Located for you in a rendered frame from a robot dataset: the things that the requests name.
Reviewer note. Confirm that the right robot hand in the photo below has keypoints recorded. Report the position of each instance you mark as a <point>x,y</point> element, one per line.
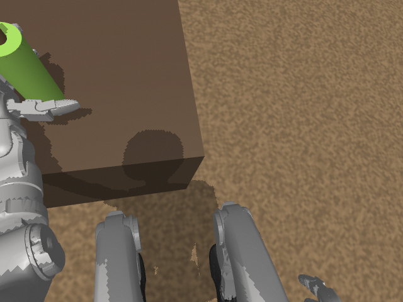
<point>318,288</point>

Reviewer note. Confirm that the right robot foot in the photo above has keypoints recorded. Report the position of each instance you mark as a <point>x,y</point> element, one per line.
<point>216,274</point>

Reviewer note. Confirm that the left robot hand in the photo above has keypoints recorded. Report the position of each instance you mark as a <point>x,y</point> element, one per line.
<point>31,109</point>

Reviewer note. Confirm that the left robot arm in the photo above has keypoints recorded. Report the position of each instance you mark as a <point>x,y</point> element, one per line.
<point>30,255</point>

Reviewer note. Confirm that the bottle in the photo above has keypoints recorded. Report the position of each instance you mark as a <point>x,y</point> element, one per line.
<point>21,67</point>

